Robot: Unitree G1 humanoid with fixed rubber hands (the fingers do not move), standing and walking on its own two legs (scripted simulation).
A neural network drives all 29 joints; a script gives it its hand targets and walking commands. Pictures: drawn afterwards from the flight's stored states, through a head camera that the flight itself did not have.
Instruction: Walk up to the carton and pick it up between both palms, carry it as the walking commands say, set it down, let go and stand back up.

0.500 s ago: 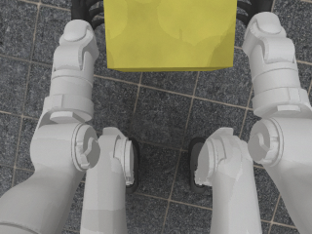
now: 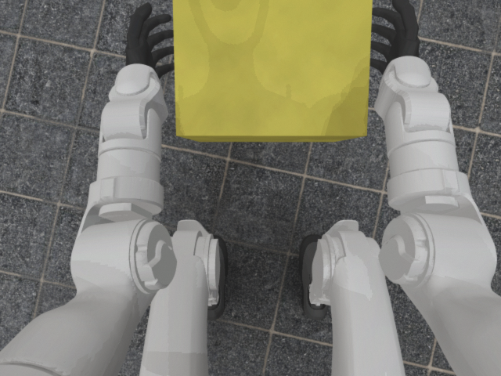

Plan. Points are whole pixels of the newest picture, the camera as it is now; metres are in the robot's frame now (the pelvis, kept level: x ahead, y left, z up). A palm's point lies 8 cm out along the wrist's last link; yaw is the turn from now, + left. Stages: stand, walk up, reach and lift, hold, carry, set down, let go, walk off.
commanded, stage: reach and lift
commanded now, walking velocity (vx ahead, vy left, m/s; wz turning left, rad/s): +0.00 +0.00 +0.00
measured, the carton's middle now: (268, 83) +0.54 +0.00 -0.17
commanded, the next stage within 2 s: none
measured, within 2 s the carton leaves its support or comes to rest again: neither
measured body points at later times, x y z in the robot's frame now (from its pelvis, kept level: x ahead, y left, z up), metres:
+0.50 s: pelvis +0.00 +0.00 +0.05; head +0.27 +0.00 +0.41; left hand +0.52 +0.17 -0.01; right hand +0.52 -0.18 -0.01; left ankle +0.11 +0.13 -0.41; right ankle +0.11 -0.13 -0.41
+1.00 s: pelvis +0.02 +0.00 +0.12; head +0.25 +0.00 +0.50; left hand +0.50 +0.17 +0.06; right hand +0.50 -0.18 +0.06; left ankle +0.11 +0.13 -0.41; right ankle +0.11 -0.13 -0.41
